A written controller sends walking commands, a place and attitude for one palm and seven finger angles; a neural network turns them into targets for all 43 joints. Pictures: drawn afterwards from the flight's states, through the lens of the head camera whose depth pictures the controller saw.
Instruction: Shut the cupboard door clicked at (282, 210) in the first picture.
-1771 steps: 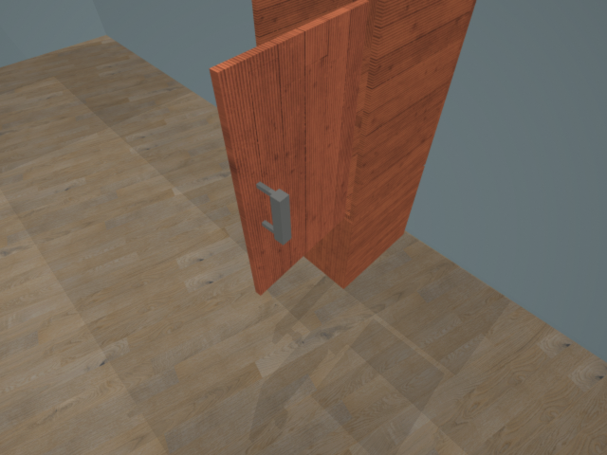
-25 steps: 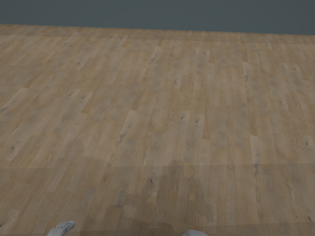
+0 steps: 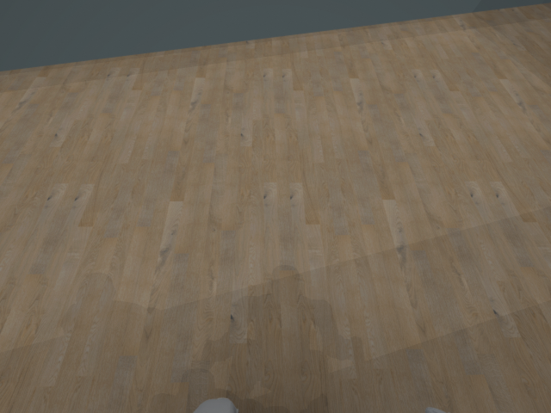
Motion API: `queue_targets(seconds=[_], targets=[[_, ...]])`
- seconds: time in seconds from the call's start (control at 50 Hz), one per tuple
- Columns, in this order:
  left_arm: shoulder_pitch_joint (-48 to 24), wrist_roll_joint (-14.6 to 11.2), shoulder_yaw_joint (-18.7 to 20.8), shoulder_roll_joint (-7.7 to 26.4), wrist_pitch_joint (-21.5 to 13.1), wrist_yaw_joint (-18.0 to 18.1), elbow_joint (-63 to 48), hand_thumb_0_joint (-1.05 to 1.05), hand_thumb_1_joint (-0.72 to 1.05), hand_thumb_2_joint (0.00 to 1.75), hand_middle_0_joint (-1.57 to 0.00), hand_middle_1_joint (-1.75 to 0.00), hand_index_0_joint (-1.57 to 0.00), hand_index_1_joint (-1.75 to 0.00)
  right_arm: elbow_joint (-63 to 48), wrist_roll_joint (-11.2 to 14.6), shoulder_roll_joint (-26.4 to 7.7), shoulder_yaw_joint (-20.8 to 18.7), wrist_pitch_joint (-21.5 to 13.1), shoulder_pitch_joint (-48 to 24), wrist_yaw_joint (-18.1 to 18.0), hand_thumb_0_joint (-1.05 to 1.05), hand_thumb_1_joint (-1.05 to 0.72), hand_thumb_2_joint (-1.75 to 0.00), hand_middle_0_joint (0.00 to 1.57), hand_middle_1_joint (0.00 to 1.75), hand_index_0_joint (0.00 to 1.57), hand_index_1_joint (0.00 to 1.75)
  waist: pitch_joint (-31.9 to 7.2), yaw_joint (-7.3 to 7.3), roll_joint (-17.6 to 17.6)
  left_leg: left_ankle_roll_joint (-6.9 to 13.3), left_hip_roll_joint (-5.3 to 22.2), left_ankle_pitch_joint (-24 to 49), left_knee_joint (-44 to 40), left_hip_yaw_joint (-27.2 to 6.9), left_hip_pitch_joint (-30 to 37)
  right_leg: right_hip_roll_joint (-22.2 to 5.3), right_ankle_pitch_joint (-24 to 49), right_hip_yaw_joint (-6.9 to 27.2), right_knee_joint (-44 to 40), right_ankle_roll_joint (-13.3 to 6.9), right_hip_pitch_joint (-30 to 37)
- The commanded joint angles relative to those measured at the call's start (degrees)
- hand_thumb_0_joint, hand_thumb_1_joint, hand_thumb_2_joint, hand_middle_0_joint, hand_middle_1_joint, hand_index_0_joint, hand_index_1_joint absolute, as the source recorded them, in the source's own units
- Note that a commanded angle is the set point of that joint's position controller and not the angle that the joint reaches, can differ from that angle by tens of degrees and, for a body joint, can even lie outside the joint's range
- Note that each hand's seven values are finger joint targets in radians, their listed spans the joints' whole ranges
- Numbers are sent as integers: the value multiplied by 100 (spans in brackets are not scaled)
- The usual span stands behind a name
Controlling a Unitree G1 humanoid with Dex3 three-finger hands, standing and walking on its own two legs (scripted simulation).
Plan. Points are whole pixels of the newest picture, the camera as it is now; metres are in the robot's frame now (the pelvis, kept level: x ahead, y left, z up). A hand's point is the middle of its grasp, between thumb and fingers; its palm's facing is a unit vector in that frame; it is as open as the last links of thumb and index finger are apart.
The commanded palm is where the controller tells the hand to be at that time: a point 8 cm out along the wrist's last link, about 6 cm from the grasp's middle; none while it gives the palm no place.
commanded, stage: turn to face it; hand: left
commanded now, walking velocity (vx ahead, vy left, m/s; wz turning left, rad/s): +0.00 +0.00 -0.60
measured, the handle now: out of the picture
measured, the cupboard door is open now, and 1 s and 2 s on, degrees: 61 61 61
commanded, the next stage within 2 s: none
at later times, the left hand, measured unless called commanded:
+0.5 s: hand (193, 373) +0.19 +0.16 -0.16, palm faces -0.31 -0.91 -0.29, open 7.4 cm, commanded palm none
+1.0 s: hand (206, 368) +0.21 +0.14 -0.18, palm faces -0.52 -0.83 -0.20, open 7.4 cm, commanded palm none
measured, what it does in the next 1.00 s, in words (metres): steps on the spot, turning right: left foot, then right foot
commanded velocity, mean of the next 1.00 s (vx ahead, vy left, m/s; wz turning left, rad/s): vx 0.00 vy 0.00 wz -0.60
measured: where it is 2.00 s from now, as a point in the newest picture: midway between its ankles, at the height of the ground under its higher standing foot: outside the picture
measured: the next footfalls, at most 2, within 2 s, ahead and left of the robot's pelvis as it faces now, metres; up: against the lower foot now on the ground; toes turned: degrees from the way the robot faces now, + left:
left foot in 0.06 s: +0.05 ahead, +0.13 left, +0.00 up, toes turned -1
right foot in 0.48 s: +0.01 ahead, -0.13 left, +0.00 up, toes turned -23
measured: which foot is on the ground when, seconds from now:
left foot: up 0.00-0.04, down 0.06-0.48, up 0.50-0.92, down 0.94-1.00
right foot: down 0.00-0.06, up 0.08-0.46, down 0.48-0.92, up 0.94-1.00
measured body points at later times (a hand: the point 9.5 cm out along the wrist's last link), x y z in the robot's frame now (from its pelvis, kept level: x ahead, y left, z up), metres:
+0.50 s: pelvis +0.00 -0.01 -0.02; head +0.04 -0.04 +0.43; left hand +0.21 +0.21 -0.14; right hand -0.04 -0.28 -0.17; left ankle +0.01 +0.13 -0.73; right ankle -0.02 -0.12 -0.74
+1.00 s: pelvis +0.04 +0.01 -0.01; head +0.09 +0.01 +0.44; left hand +0.23 +0.19 -0.17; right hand -0.01 -0.27 -0.12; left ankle +0.10 +0.09 -0.74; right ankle -0.04 -0.10 -0.70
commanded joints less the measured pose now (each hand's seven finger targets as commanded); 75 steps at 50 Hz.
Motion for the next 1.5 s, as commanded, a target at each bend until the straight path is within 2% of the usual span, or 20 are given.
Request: queue_targets(seconds=[0.0, 0.04, 0.06, 0.18, 0.38, 0.42, 0.44, 0.46, 0.48, 0.52, 0.6, 0.76, 0.86, 0.92, 1.06, 1.28, 1.32, 1.34, 1.38, 1.48], targets=[[-357, -46, 355, 1183, -62, 61, -491, 0, 90, 90, -20, -30, -20, -30, -284, 27, -542, -94, -262, 665, -99, 0, -90, -90, 20, 30, 20, 30, -936, -344, -743, 86, -68, 1085, -2086, -21, 1366, -1096, 1752, 1514, -41, -475, -31], [-190, -141, 228, 637, -27, -27, -635, 0, 90, 90, -20, -30, -20, -30, -333, -91, -1398, -234, -326, 770, -135, 0, -90, -90, 20, 30, 20, 30, -912, -343, 1762, 857, 2077, 1840, -3056, -2008, 2451, 190, -1682, 117, 1783, 181, -1785], [-338, -64, 230, 814, -16, -24, -664, 0, 90, 90, -20, -30, -20, -30, -415, -109, -1424, -217, -267, 788, -131, 0, -90, -90, 20, 30, 20, 30, -723, -400, 1468, 1269, 2542, 2220, -2974, -2074, 1855, -117, -2162, -150, 2819, 259, -1597], [-267, -22, 281, 743, 80, -210, -475, 0, 90, 90, -20, -30, -20, -30, -518, -151, -926, -69, -308, 316, -176, 0, -90, -90, 20, 30, 20, 30, -554, -148, 1001, 1176, 1604, 3912, -2456, -244, 1947, -419, -1248, -557, 3777, 509, -1735], [-579, -35, 178, 636, 17, -229, -589, 0, 90, 90, -20, -30, -20, -30, -270, -143, -1187, -241, -242, 498, -44, 0, -90, -90, 20, 30, 20, 30, -618, -253, 1431, 1004, 1835, 3588, -1849, 504, 1739, -357, -876, -1174, 1199, 329, -388], [72, -23, 231, 853, -45, -207, -397, 0, 90, 90, -20, -30, -20, -30, -319, -89, -1200, -254, -229, 289, -11, 0, -90, -90, 20, 30, 20, 30, -813, 156, 931, 609, 1580, 2818, -907, 858, 1094, -362, 373, -1110, -71, 181, 824], [543, 25, 328, 1407, -125, -142, -252, 0, 90, 90, -20, -30, -20, -30, -425, -27, -881, -204, -214, 274, 30, 0, -90, -90, 20, 30, 20, 30, -1032, 380, -543, 251, 1026, 1417, 341, 1195, 140, -1301, 1429, 121, -655, -157, 1764], [774, -1, 416, 1901, -173, -47, -170, 0, 90, 90, -20, -30, -20, -30, -718, -46, -467, -81, -192, -5, 37, 0, -90, -90, 20, 30, 20, 30, -862, 473, -1885, 26, 229, -1379, 1714, 947, -1141, -2481, 3628, 1834, -737, -779, 1868], [777, -67, 396, 1894, -151, 31, -174, 0, 90, 90, -20, -30, -20, -30, -718, -27, -696, -72, -93, -12, -35, 0, -90, -90, 20, 30, 20, 30, -872, 426, -1446, 74, 365, -1324, 2299, 103, -1177, -2688, 3333, 1794, -858, -1177, 1475], [-79, -44, 340, 1521, -117, 81, -419, 0, 90, 90, -20, -30, -20, -30, -568, -48, -677, -126, -62, -70, -33, 0, -90, -90, 20, 30, 20, 30, -364, 126, -1469, 73, 489, -523, 2540, -127, -1381, -2115, 1315, 1635, -1187, -1008, 766], [-420, -53, 226, 1224, -174, 69, -570, 0, 90, 90, -20, -30, -20, -30, -327, -95, -667, -109, -62, 220, 52, 0, -90, -90, 20, 30, 20, 30, -587, -132, -847, -56, 388, 328, 1929, -12, -837, -1472, 1691, 713, -952, -723, 578], [1, 11, 305, 1308, -159, 55, -417, 0, 90, 90, -20, -30, -20, -30, -534, -38, -552, -88, -125, -157, 8, 0, -90, -90, 20, 30, 20, 30, -691, 74, -713, -67, 93, -49, 464, -12, -624, -1526, 1783, 1503, -793, -993, 882], [-380, -23, 335, 1268, -88, 71, -485, 0, 90, 90, -20, -30, -20, -30, -382, 32, -561, -72, -225, 509, -70, 0, -90, -90, 20, 30, 20, 30, -916, -290, -793, 45, -78, 803, -1707, -66, 965, -1209, 1967, 1700, -123, -590, 167], [-329, -87, 211, 784, -23, -13, -671, 0, 90, 90, -20, -30, -20, -30, -416, -105, -1542, -210, -283, 802, -131, 0, -90, -90, 20, 30, 20, 30, -845, -380, 1792, 1098, 2503, 2319, -3030, -2132, 2059, 60, -2202, -178, 2572, 281, -1705], [-237, -33, 272, 746, 85, -205, -425, 0, 90, 90, -20, -30, -20, -30, -544, -131, -954, -53, -309, 366, -169, 0, -90, -90, 20, 30, 20, 30, -545, -124, 966, 1131, 1634, 3769, -2475, -117, 1910, -444, -1135, -553, 3911, 523, -1760], [-560, -48, 167, 607, 1, -215, -539, 0, 90, 90, -20, -30, -20, -30, -198, -138, -1194, -248, -256, 639, -33, 0, -90, -90, 20, 30, 20, 30, -743, -244, 1401, 967, 1888, 3608, -1766, 591, 1803, -363, -785, -1146, 929, 300, -290], [256, -19, 235, 978, -94, -170, -295, 0, 90, 90, -20, -30, -20, -30, -260, -55, -1137, -265, -244, 448, 17, 0, -90, -90, 20, 30, 20, 30, -1063, 206, 515, 462, 1504, 2809, -498, 1039, 1108, -558, 768, -845, -510, 103, 1146], [652, 36, 354, 1647, -179, -82, -167, 0, 90, 90, -20, -30, -20, -30, -500, -19, -624, -143, -225, 263, 44, 0, -90, -90, 20, 30, 20, 30, -1012, 423, -1456, 102, 642, -312, 801, 1254, -553, -1958, 2653, 1154, -852, -437, 2101], [639, -71, 365, 1821, -139, 53, -152, 0, 90, 90, -20, -30, -20, -30, -617, -19, -639, -74, -78, 166, -36, 0, -90, -90, 20, 30, 20, 30, -864, 307, -1208, 60, 456, -1161, 2310, 108, -1179, -2614, 3367, 1498, -797, -1159, 1454], [-341, -74, 210, 1192, -188, 97, -464, 0, 90, 90, -20, -30, -20, -30, -301, -88, -674, -109, -63, 244, 31, 0, -90, -90, 20, 30, 20, 30, -573, -142, -953, -93, 453, 237, 2038, -24, -956, -1516, 2624, 646, -818, -736, 822]])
